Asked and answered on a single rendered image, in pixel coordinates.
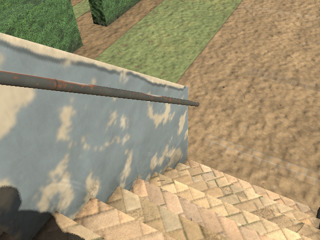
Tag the stairs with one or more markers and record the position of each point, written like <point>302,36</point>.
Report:
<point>191,202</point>

